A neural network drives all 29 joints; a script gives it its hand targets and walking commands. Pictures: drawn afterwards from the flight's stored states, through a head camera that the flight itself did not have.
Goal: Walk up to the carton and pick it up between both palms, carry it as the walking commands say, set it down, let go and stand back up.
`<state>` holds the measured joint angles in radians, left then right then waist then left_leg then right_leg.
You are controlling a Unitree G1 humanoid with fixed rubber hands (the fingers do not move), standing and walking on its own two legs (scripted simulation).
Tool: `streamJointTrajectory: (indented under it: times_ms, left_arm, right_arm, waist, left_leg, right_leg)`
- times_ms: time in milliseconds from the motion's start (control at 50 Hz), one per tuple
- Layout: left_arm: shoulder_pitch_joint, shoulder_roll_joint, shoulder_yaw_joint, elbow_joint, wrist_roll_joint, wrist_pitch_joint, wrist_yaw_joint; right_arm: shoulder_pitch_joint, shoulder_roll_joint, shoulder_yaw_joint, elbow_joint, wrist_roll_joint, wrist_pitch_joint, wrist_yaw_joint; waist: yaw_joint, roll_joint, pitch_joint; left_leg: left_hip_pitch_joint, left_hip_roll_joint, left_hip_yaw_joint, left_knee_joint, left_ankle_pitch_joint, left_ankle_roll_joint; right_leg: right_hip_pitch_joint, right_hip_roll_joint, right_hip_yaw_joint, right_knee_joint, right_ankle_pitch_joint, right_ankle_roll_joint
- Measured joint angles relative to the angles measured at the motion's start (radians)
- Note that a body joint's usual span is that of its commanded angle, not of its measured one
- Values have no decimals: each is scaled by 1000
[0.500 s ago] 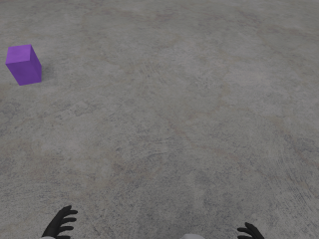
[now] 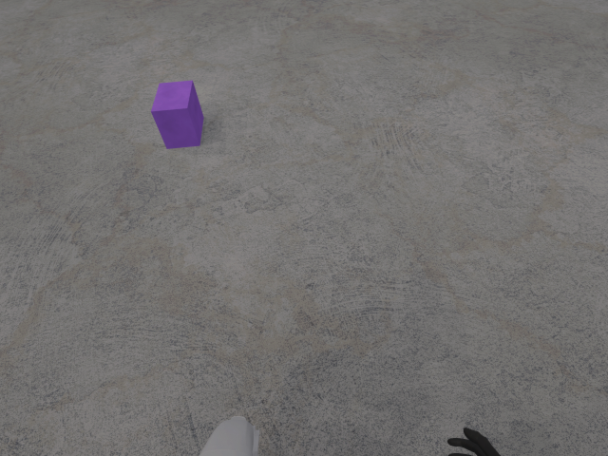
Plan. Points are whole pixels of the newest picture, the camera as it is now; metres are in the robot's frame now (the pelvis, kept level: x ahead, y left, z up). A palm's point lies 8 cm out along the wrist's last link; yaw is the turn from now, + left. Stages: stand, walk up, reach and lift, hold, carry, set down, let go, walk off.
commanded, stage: walk up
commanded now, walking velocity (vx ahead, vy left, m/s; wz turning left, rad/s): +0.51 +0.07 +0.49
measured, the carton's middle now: (179, 114) +1.78 +0.72 -0.67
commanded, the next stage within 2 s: none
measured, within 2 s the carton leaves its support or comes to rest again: neither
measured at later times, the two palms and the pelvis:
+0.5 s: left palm (98, 273) +0.43 +0.39 -0.09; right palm (388, 349) +0.31 -0.13 -0.17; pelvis +0.27 +0.11 -0.04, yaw +11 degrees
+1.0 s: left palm (68, 254) +0.51 +0.52 -0.15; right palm (292, 178) +0.71 +0.05 -0.14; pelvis +0.54 +0.26 -0.03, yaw +18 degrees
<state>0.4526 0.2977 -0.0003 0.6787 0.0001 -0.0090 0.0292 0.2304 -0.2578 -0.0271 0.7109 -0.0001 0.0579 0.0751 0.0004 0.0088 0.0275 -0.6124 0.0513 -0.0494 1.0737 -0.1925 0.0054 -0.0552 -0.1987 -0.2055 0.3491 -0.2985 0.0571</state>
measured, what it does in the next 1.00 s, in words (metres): walks ahead, turning left: left foot, then right foot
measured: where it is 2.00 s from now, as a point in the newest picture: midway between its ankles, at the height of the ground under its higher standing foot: (211, 242)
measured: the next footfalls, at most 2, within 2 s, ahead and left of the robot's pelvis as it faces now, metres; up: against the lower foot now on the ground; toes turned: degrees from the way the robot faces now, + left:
left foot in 0.16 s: +0.13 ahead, +0.23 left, +0.00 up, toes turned +2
right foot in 0.46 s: +0.40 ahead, +0.02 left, +0.00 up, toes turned +4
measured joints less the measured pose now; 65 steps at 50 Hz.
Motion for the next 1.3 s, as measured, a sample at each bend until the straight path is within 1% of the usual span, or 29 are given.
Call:
streamJointTrajectory:
  times_ms: [60, 140, 160, 180, 200, 240, 280, 340, 400, 440, 460, 480, 520, 540, 580, 680, 720, 800, 880, 920, 960, 1000, 1020, 1100, 1140, 1200, 1220, 1240, 1300]
  left_arm:
    - [17, 0, 0, 5, 0, 2, -5]
    - [16, 0, 0, 5, 0, 3, -14]
    - [12, 0, 0, 6, 0, 4, -16]
    - [-8, 6, 0, 10, 0, 14, -19]
    - [-39, 7, 0, 11, 0, 25, -24]
    - [-101, 6, 0, 9, 0, 22, -37]
    - [-174, 6, 0, 7, 0, 3, -46]
    - [-291, 2, 0, 7, 0, -17, -59]
    - [-383, -7, 0, 7, 0, -25, -65]
    - [-415, -11, 0, 7, 0, -37, -65]
    - [-418, -11, 0, 8, 0, -45, -65]
    - [-414, -16, 0, 9, 0, -48, -65]
    - [-386, -22, 0, 9, 0, -47, -65]
    - [-357, -21, 0, 9, 0, -46, -64]
    - [-278, -20, -1, 10, 0, -40, -59]
    - [-88, -20, -1, 36, 0, -34, -56]
    - [-33, -21, -1, 43, 0, -32, -56]
    - [31, -21, -1, 44, 0, -26, -56]
    - [42, -21, -1, 44, 0, -21, -56]
    - [22, -15, 0, 46, 0, -11, -56]
    - [-32, -15, 0, 44, 0, 1, -56]
    - [-92, -14, 0, 43, 0, -8, -56]
    - [-124, -14, 0, 42, 0, -15, -56]
    - [-227, -13, 0, 42, 0, -21, -56]
    - [-257, -13, 0, 42, 0, -20, -58]
    - [-264, -12, 0, 42, 0, -36, -59]
    - [-259, -15, 0, 43, 0, -42, -59]
    - [-252, -22, 0, 44, 0, -42, -59]
    - [-176, -32, -1, 45, 0, -32, -59]
  right_arm:
    - [0, 0, 0, 0, 0, -8, 0]
    - [1, 0, 0, -1, 0, -29, 0]
    - [2, -1, 0, -1, 0, -41, 0]
    - [6, 6, 0, 6, 0, -54, -2]
    - [17, 11, 1, 16, 0, -67, -5]
    - [46, 13, 4, 34, 0, -81, -18]
    - [92, 14, 4, 51, 0, -94, -39]
    - [163, 14, 5, 72, 0, -99, -62]
    - [207, 14, 5, 95, 0, -91, -69]
    - [219, 15, 5, 106, 0, -87, -69]
    - [220, 14, 5, 110, 0, -87, -69]
    - [215, 14, 5, 111, 0, -88, -69]
    - [200, 14, 5, 111, 0, -87, -69]
    - [185, 13, 4, 111, 0, -85, -69]
    - [138, 13, 2, 109, 0, -79, -66]
    - [15, 12, 2, 109, 0, -70, -45]
    - [-7, 12, 2, 109, 0, -66, -36]
    - [-49, 12, 2, 108, 0, -59, -15]
    - [-73, 11, 2, 108, 0, -78, -12]
    - [-69, 16, 2, 113, 0, -92, -13]
    - [-44, 18, 2, 114, 0, -104, -18]
    - [-5, 18, 2, 114, 0, -112, -29]
    - [17, 18, 2, 115, 0, -116, -35]
    - [91, 19, 2, 117, 0, -114, -50]
    - [107, 19, 3, 117, 0, -101, -53]
    - [111, 19, 3, 118, 0, -83, -53]
    - [109, 17, 1, 118, 0, -82, -53]
    - [106, 16, -1, 119, 0, -77, -53]
    - [75, 16, -2, 117, 0, -63, -53]
  waist:
    - [0, 14, -1]
    - [-1, 16, -3]
    - [-3, 12, -2]
    - [-8, -15, 2]
    - [-10, -36, 6]
    - [-9, -54, 5]
    - [-7, -65, 3]
    - [-10, -67, 1]
    - [-20, -39, 0]
    - [-22, -13, -1]
    - [-22, -1, -1]
    - [-21, 22, 0]
    - [-19, 52, -3]
    - [-19, 57, -5]
    - [-20, 64, -6]
    - [-18, 65, -6]
    - [-11, 55, -7]
    - [1, 31, -8]
    - [3, 4, -8]
    - [-1, -27, -3]
    - [-1, -41, -3]
    - [1, -49, -5]
    - [1, -53, -5]
    - [3, -52, -7]
    - [4, -38, -8]
    - [5, -18, -10]
    - [5, -9, -10]
    - [6, 11, -10]
    - [7, 48, -11]
  left_leg:
    - [41, 21, 0, -115, -12, 0]
    - [146, 29, -1, -277, -106, 0]
    - [181, 22, -1, -307, -157, -3]
    - [185, -1, 5, -286, -231, -25]
    - [180, -22, 5, -254, -265, -36]
    - [203, -35, 4, -264, -260, -39]
    - [258, -42, 6, -325, -259, -34]
    - [356, -64, -2, -428, -255, -19]
    - [450, -83, -27, -492, -274, -11]
    - [503, -92, -46, -499, -309, -10]
    - [522, -98, -53, -480, -330, -10]
    - [515, -94, -54, -414, -342, -10]
    - [430, -100, -52, -179, -321, -10]
    - [380, -108, -53, -72, -296, -10]
    - [290, -107, -55, 40, -215, -10]
    - [86, -30, -57, 45, -87, -10]
    - [46, -7, -57, -15, -52, -10]
    - [43, 25, -37, -247, 3, -10]
    - [89, 20, -2, -382, 6, -10]
    - [111, -5, 15, -352, -48, -40]
    - [126, -11, 18, -328, -103, -47]
    - [179, -6, 20, -375, -108, -48]
    - [209, -6, 21, -402, -110, -48]
    - [329, -10, 22, -474, -142, -48]
    - [381, -10, 23, -489, -171, -48]
    - [446, -24, 25, -475, -234, -48]
    - [444, -27, 23, -429, -266, -48]
    - [417, -25, 24, -341, -286, -48]
    - [307, -44, 25, -78, -262, -48]
  right_leg:
    - [49, -6, -32, 1, -38, 37]
    - [87, -23, -53, 73, -130, 77]
    - [68, -39, -49, 152, -176, 76]
    - [23, -71, -19, 285, -224, 66]
    - [-44, -67, 45, 449, -248, 57]
    - [-201, 11, 147, 740, -272, 54]
    - [-335, 78, 160, 875, -263, 54]
    - [-467, 133, 150, 809, -248, 54]
    - [-514, 152, 142, 584, -183, 54]
    - [-494, 154, 141, 407, -75, 53]
    - [-469, 151, 138, 351, 36, 36]
    - [-449, 150, 123, 359, 91, -4]
    - [-394, 128, 80, 376, 32, -65]
    - [-356, 112, 63, 362, -5, -76]
    - [-276, 92, 35, 304, -27, -70]
    - [-125, 81, -2, 159, -34, -46]
    - [-61, 76, -12, 115, -49, -32]
    - [56, 68, -29, 44, -86, 6]
    - [121, 48, -32, 83, -177, 39]
    - [66, 6, 12, 290, -248, 33]
    - [-79, 50, 119, 598, -257, 17]
    - [-215, 96, 153, 786, -233, 7]
    - [-271, 109, 155, 817, -223, 7]
    - [-418, 120, 155, 736, -180, 7]
    - [-437, 120, 152, 588, -151, 7]
    - [-394, 115, 144, 346, -22, 7]
    - [-383, 110, 140, 338, 37, -10]
    - [-379, 106, 124, 370, 37, -30]
    - [-307, 92, 90, 349, -25, -52]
